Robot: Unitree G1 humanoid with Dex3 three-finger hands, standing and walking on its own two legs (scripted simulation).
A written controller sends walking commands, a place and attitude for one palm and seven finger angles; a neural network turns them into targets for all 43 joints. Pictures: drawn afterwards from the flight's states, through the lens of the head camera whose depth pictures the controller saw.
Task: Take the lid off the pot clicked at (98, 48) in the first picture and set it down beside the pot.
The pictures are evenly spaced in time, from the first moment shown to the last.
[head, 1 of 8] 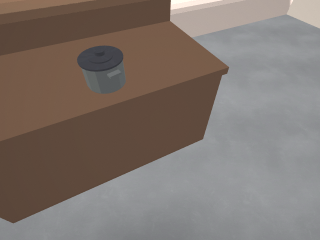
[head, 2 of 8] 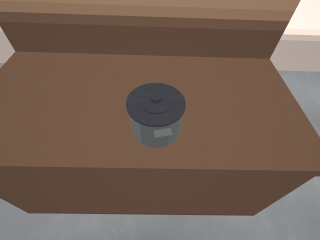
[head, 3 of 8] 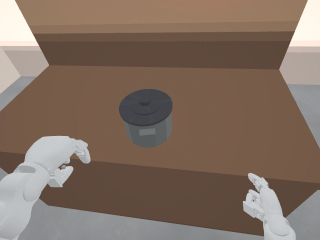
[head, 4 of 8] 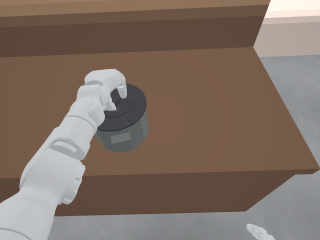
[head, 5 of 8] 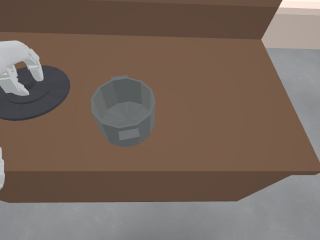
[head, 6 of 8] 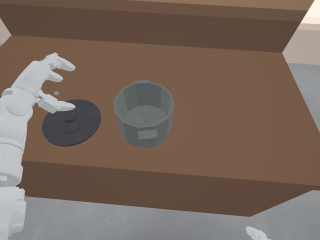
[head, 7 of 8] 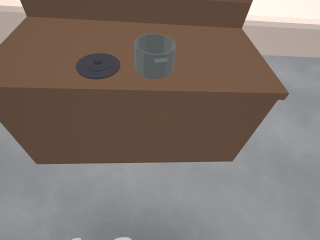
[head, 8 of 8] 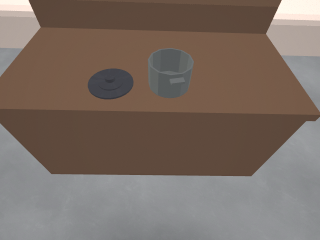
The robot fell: no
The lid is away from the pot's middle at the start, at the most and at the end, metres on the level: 0.00 0.25 0.25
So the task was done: yes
